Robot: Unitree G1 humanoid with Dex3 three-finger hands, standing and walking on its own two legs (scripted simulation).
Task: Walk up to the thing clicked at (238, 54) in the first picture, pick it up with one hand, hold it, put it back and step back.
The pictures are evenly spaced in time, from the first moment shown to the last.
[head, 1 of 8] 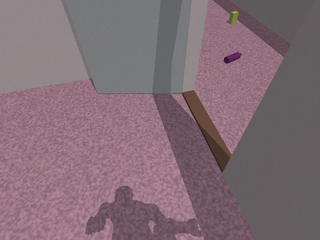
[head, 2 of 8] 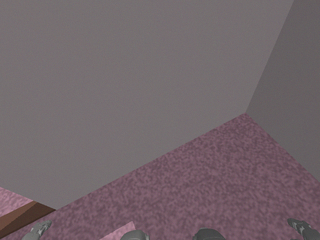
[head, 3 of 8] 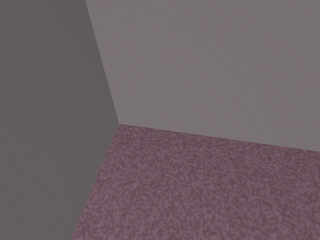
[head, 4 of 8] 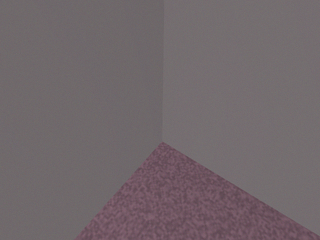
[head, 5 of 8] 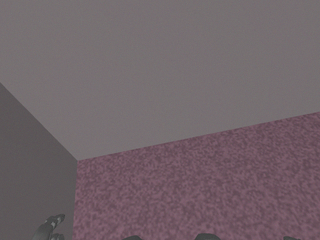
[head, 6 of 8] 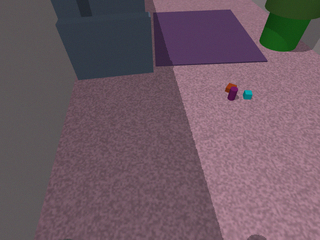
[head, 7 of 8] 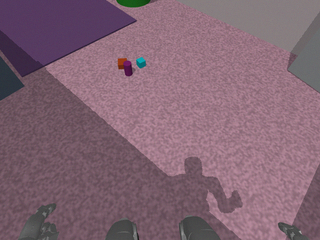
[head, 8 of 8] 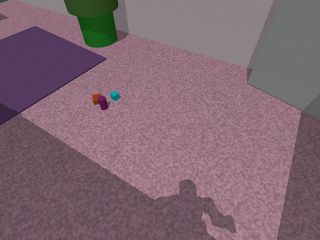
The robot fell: no
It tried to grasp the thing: no
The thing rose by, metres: 0.00
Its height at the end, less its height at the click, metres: +0.00
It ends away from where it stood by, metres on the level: 0.00
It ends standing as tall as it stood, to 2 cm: yes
